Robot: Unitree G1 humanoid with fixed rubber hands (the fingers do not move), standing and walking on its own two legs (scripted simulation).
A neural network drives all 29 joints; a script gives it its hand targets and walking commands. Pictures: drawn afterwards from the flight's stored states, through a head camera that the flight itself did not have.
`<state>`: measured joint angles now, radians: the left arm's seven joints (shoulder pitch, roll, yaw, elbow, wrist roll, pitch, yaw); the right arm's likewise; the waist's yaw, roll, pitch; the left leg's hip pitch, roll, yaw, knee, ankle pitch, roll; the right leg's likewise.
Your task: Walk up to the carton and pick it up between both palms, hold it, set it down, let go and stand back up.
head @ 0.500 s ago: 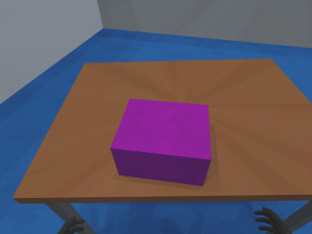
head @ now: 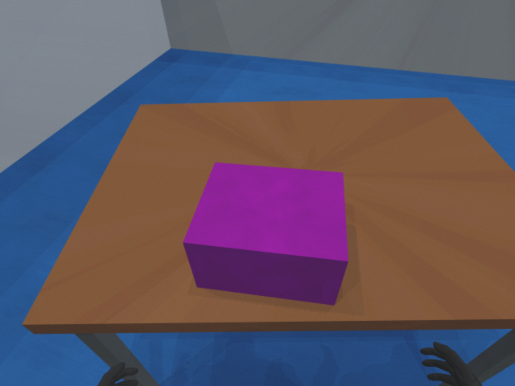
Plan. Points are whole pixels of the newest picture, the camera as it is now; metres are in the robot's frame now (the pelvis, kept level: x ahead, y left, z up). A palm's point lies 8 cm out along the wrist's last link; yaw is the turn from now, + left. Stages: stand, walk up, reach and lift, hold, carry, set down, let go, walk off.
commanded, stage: stand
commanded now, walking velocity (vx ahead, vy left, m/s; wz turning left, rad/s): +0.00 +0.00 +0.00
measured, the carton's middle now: (270, 229) +0.42 +0.00 +0.00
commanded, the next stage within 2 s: none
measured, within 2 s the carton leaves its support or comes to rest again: neither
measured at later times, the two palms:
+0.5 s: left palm out of the picture +0.12 +0.26 -0.07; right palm out of the picture +0.15 -0.29 -0.06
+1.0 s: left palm out of the picture +0.12 +0.26 -0.08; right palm out of the picture +0.15 -0.29 -0.06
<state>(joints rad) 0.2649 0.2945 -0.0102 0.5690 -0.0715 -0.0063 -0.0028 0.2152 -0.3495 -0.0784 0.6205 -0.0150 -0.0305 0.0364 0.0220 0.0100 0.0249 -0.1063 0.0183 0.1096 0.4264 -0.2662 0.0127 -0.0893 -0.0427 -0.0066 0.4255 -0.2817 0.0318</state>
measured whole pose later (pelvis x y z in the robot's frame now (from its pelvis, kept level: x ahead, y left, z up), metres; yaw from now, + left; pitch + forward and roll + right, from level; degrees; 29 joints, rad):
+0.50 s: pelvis +0.00 +0.00 +0.00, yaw +0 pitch -3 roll +0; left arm 0.26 0.29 -0.01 0.59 -0.07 -0.01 0.00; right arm 0.22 -0.35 -0.08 0.62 -0.01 -0.03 0.04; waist 0.02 0.01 0.03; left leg -0.11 0.02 0.11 0.43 -0.27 0.01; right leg -0.09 -0.04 -0.01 0.43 -0.28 0.03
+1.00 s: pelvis +0.00 +0.00 +0.00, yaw +0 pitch -3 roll +0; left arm 0.26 0.29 -0.01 0.61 -0.07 -0.01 0.00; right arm 0.22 -0.35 -0.08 0.62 -0.01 -0.03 0.03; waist 0.02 0.01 0.03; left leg -0.11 0.02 0.11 0.43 -0.27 0.01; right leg -0.09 -0.04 -0.01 0.43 -0.28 0.03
